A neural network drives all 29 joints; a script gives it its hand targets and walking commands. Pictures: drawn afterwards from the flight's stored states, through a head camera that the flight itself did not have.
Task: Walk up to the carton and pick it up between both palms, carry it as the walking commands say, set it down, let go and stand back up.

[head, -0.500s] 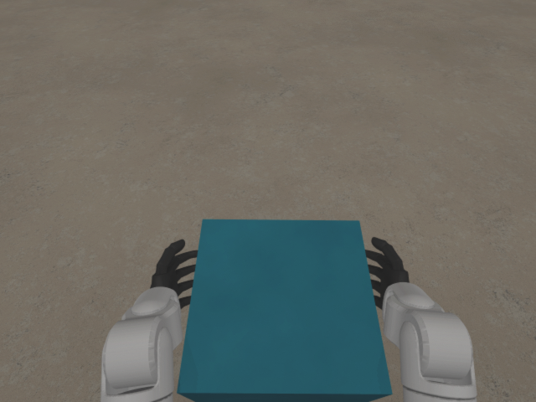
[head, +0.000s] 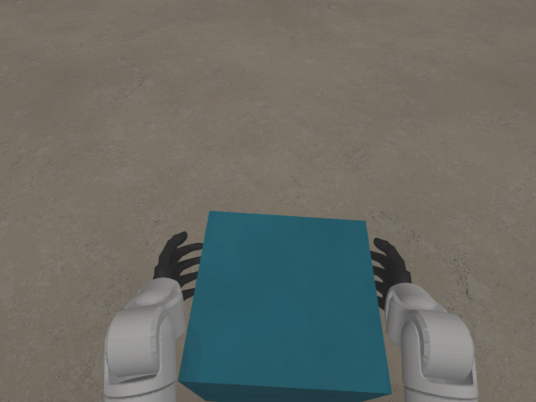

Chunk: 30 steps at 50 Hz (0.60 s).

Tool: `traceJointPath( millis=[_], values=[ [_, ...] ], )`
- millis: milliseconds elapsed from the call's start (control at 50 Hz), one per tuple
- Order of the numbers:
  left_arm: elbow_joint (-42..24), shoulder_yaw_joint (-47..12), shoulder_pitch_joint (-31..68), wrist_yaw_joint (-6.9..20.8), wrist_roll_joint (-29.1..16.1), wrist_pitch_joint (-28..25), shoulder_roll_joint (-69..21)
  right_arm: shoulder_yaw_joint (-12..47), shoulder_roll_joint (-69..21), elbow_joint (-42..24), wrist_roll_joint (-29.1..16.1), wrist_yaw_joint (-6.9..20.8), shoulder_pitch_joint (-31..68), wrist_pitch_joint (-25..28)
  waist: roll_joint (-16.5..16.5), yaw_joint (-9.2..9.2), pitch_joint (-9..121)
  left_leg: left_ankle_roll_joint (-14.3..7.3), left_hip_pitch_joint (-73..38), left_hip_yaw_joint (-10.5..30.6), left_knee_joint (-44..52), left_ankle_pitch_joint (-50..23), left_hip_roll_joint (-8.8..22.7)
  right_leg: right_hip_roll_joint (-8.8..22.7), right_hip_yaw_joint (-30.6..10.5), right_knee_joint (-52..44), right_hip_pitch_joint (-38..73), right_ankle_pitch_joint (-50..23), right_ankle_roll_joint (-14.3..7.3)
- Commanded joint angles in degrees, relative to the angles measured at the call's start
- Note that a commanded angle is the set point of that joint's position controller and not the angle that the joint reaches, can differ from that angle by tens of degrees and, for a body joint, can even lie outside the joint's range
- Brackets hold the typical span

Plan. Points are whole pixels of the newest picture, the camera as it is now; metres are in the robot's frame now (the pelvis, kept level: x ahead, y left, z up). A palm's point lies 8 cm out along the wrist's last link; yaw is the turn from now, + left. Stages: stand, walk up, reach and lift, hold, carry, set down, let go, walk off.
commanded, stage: carry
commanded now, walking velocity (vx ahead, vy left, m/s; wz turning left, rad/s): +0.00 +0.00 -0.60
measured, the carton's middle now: (278, 318) +0.26 +0.00 +0.00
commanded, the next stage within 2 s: none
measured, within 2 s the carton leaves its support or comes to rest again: neither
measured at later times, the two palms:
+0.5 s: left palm (216, 313) +0.24 +0.08 +0.08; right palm (473, 353) +0.18 -0.21 +0.09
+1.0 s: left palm (354, 322) +0.22 -0.09 +0.07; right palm out of the picture +0.04 -0.32 +0.06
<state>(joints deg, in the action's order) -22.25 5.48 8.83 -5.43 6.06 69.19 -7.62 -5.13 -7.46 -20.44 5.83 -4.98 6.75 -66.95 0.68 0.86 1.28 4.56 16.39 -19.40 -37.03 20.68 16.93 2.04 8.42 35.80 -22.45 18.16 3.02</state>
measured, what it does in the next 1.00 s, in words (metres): walks backwards, turning right: right foot, then left foot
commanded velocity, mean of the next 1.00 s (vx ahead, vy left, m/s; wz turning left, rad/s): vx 0.00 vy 0.00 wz -0.60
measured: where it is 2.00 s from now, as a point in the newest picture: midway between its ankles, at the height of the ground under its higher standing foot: outside the picture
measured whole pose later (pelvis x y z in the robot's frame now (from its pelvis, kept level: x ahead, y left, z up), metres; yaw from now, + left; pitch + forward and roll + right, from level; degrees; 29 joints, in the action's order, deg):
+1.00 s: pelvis -0.09 -0.05 -0.01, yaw -34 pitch +4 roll -2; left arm -20.2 5.4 11.2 -5.9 5.4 68.1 -8.0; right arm -6.8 -7.4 -20.9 5.4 -5.3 7.2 -66.5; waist 2.6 0.7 0.6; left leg 5.2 21.5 -16.0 -47.1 26.8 16.5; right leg 0.5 8.4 32.9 -21.5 14.4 -1.1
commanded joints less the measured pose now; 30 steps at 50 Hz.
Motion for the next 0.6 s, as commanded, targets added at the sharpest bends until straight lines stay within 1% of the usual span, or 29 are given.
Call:
traceJointPath(
  millis=[0, 20, 40, 60, 80, 100, 120, 140, 160, 180, 200, 220, 240, 260, 280, 300, 320, 340, 380, 400, 420, 440, 460, 480, 500, 520, 540, 560, 580],
  values=[
    [-1.73, -39.87, 19.02, 14.51, -21.16, -1.4, -49.22, 40.87, -50.88, -8.49, -21.27, 13.92, 24.8, 0.66, -18.08, -1.49, 18.87, 3.17, 16.8, 4.62, -24.38, 16.61, -5.5, 16.6, -21.92, -11.84, 28.94, -53.39, -8.26],
    [-3.33, -39.89, 21.56, 14.49, -21.12, -1.75, -49.46, 43.31, -52.01, -10.16, -23.51, 14.22, 28.59, 0.59, -20.83, -1.0, 18.11, 4.14, 22.35, 9.53, -28.41, 22.53, -6.19, 20.83, -26.2, -8.07, 30.87, -74.93, -11.29],
    [-0.99, -38.62, 16.82, 14.07, -19.29, -1.73, -49.85, 43.78, -52.4, -10.62, -24.32, 14.0, 30.02, 0.35, -17.47, -1.33, 20.64, 3.39, 19.67, 13.09, -27.59, 18.47, -6.17, 17.82, -20.56, -5.24, 30.6, -76.34, -12.69],
    [-1.03, -37.6, 13.91, 13.88, -18.0, -2.09, -49.38, 44.11, -52.51, -12.14, -24.83, 13.88, 29.96, 0.55, -16.91, -1.54, 20.89, 3.74, 20.42, 13.73, -28.74, 16.6, -6.57, 14.44, -16.53, -4.43, 29.69, -68.49, -11.83],
    [-2.78, -37.74, 13.66, 13.88, -18.41, -2.26, -49.37, 44.2, -51.38, -12.13, -24.52, 13.85, 25.88, 0.56, -15.82, -1.46, 21.45, 3.94, 21.05, 13.67, -29.41, 15.65, -7.12, 12.23, -14.09, -4.4, 29.61, -63.72, -10.83],
    [-3.36, -37.87, 13.94, 13.76, -19.08, -2.48, -49.39, 45.07, -52.1, -11.48, -24.9, 13.67, 24.81, 0.65, -13.35, -1.25, 22.26, 3.55, 20.58, 13.99, -28.82, 13.42, -7.69, 11.08, -13.33, -4.6, 29.36, -60.3, -10.22],
    [-4.1, -37.81, 13.49, 13.91, -18.94, -2.69, -49.18, 44.87, -52.29, -12.91, -25.37, 13.38, 26.2, 1.13, -11.28, -1.1, 22.66, 3.82, 21.36, 13.69, -28.57, 10.64, -8.35, 10.8, -13.34, -5.61, 29.38, -57.09, -9.98],
    [-4.42, -37.87, 13.39, 13.81, -19.11, -2.68, -49.68, 44.76, -52.31, -12.73, -25.66, 13.11, 25.97, 1.14, -9.39, -1.28, 24.39, 3.61, 20.31, 14.27, -27.23, 8.91, -8.6, 11.02, -14.43, -6.17, 28.97, -50.36, -10.86],
    [-6.48, -38.6, 14.86, 13.74, -19.27, -2.86, -50.22, 44.13, -51.52, -13.08, -25.11, 13.17, 25.28, 1.19, -6.79, -1.57, 24.9, 3.49, 19.6, 14.41, -27.0, 7.43, -8.63, 11.78, -16.04, -7.32, 27.16, -45.19, -11.1],
    [-7.52, -38.68, 14.88, 13.48, -19.08, -2.69, -49.07, 43.95, -51.73, -12.8, -25.43, 13.02, 25.34, 0.99, -3.28, -1.55, 23.23, 2.94, 19.06, 14.2, -23.92, 6.1, -9.85, 12.21, -19.03, -9.69, 25.56, -37.03, -11.62],
    [-8.66, -38.7, 14.76, 13.52, -18.65, -2.79, -48.3, 43.57, -51.62, -11.98, -25.18, 12.97, 24.16, 0.88, -3.15, -1.54, 22.29, 2.61, 17.51, 14.71, -22.21, 4.87, -10.2, 12.8, -20.82, -12.05, 22.12, -29.42, -12.52],
    [-11.23, -40.16, 17.64, 13.26, -19.43, -2.86, -48.97, 42.79, -52.26, -11.18, -25.15, 13.14, 23.27, 0.67, -2.3, -1.55, 21.77, 2.17, 17.5, 15.0, -20.6, 4.19, -10.47, 13.18, -22.84, -12.63, 21.26, -26.31, -13.27],
    [-11.43, -40.06, 17.81, 13.15, -19.2, -2.65, -48.35, 42.25, -52.22, -8.94, -24.37, 13.21, 21.29, 0.27, -2.66, -1.53, 21.35, 1.89, 16.71, 15.52, -18.87, 4.05, -11.12, 13.46, -24.88, -13.54, 20.64, -23.64, -13.56],
    [-11.02, -40.69, 18.19, 13.43, -19.38, -2.3, -48.34, 41.83, -51.62, -8.23, -23.47, 13.38, 20.13, 0.02, -4.68, -1.49, 18.6, 1.74, 16.17, 15.85, -18.14, 3.51, -11.25, 13.99, -25.89, -15.51, 17.47, -19.79, -13.82],
    [-9.07, -40.65, 18.55, 13.81, -19.21, -1.9, -48.87, 41.17, -52.02, -7.1, -22.86, 13.39, 20.7, -0.27, -5.04, -1.45, 17.58, 1.34, 15.09, 16.43, -16.88, 3.13, -11.29, 13.83, -26.69, -16.35, 16.03, -16.68, -13.48],
    [-6.0, -39.9, 15.57, 14.16, -18.76, -1.3, -47.96, 40.39, -51.24, -5.11, -22.23, 13.32, 19.53, -0.75, -6.82, -1.32, 17.41, 0.83, 13.49, 15.91, -14.88, 2.75, -12.44, 12.92, -27.03, -17.58, 14.39, -8.68, -12.74],
    [-3.52, -40.05, 16.57, 14.74, -19.22, -0.88, -48.81, 40.4, -51.06, -5.11, -21.32, 13.23, 20.7, -0.63, -8.32, -1.48, 15.62, 0.51, 13.92, 16.67, -14.11, 2.81, -12.27, 13.12, -28.69, -18.44, 13.13, -7.37, -12.27],
    [-3.6, -39.98, 16.93, 15.31, -19.62, -0.97, -48.11, 40.66, -51.41, -4.41, -20.98, 13.08, 21.43, -0.66, -9.66, -1.38, 14.92, 0.13, 12.73, 16.62, -12.75, 2.88, -12.87, 12.41, -28.25, -18.25, 12.29, -9.89, -11.65],
    [-1.41, -40.23, 17.56, 16.0, -20.22, -0.68, -48.54, 40.03, -51.22, -4.35, -20.55, 13.05, 23.64, -0.5, -10.78, -1.4, 13.93, -0.23, 8.74, 15.47, -10.01, 2.74, -14.48, 10.83, -27.34, -19.66, 7.66, -4.94, -10.3],
    [0.2, -39.86, 18.67, 16.16, -20.47, -0.49, -48.48, 38.83, -50.76, -1.94, -20.09, 13.09, 23.32, -0.66, -11.07, -1.53, 13.88, -0.51, 6.31, 15.11, -6.14, 2.99, -15.54, 9.95, -27.09, -19.63, 5.92, -4.43, -10.21],
    [-0.99, -40.95, 21.83, 16.15, -21.64, -0.52, -49.37, 39.11, -51.95, -1.8, -20.63, 13.22, 24.61, -0.68, -11.47, -1.32, 14.07, -1.01, 2.03, 16.01, -1.31, 0.98, -14.83, 9.16, -25.86, -18.16, 3.15, -4.79, -9.47],
    [-0.5, -41.28, 21.94, 16.06, -21.85, -0.3, -49.43, 37.81, -52.07, -0.74, -20.27, 13.36, 24.77, -0.82, -8.17, -0.92, 13.92, -1.29, -3.28, 13.63, 3.87, 0.34, -16.48, 7.21, -24.79, -17.68, -1.14, -1.92, -7.44],
    [-0.07, -41.62, 23.06, 15.75, -22.47, -0.1, -50.21, 37.5, -52.38, 1.36, -20.48, 13.65, 22.57, -1.1, -5.32, -0.46, 13.88, -2.26, -9.27, 14.52, 13.1, -0.59, -14.56, 4.73, -22.16, -14.44, -4.84, -2.78, -5.03],
    [-1.46, -42.41, 26.72, 15.49, -23.13, 0.05, -50.39, 36.84, -53.26, 3.13, -20.54, 13.82, 21.08, -1.2, 0.88, 0.57, 15.1, -4.2, -16.91, 21.96, 20.41, 5.09, -7.91, -0.23, -18.45, -8.03, -12.42, -0.8, -1.65],
    [-2.41, -42.59, 28.2, 15.43, -23.57, 0.21, -49.68, 36.72, -52.61, 2.88, -20.25, 14.01, 21.47, -0.94, 19.64, 0.25, 14.08, -8.41, -15.15, 37.09, 24.81, 6.21, 9.48, -6.43, -9.56, 10.19, -18.1, 5.95, 0.2],
    [-3.6, -42.85, 29.73, 15.23, -23.72, -0.1, -49.33, 35.97, -53.46, 3.43, -20.07, 13.8, 20.96, -0.83, 19.93, -0.44, 11.93, -12.33, -6.88, 34.97, 24.38, -2.01, 14.28, -2.74, -8.88, 24.56, -17.84, 9.97, 0.33],
    [-3.32, -43.23, 30.26, 15.23, -24.27, 0.12, -50.43, 36.78, -53.21, 0.86, -20.55, 13.58, 22.64, -0.62, 14.52, -0.33, 10.3, -13.07, -1.25, 30.37, 22.95, -4.44, 13.8, 0.16, -10.61, 32.94, -15.33, 8.97, 0.37],
    [-2.61, -42.19, 28.1, 15.6, -24.0, -0.07, -50.05, 37.96, -53.19, -0.53, -20.94, 13.64, 23.48, -0.8, 5.9, -0.33, 8.6, -10.68, 2.46, 26.78, 23.46, 0.86, 9.42, 0.1, -10.44, 35.89, -15.42, 4.57, 0.83],
    [-2.18, -42.42, 30.11, 15.85, -25.1, -0.11, -50.22, 37.78, -53.23, -1.43, -20.85, 13.49, 26.03, -0.67, 2.73, -0.18, 7.18, -8.48, 3.8, 24.56, 24.49, 4.27, 6.52, -0.39, -9.59, 37.9, -16.4, 0.67, 1.25]
  ],
)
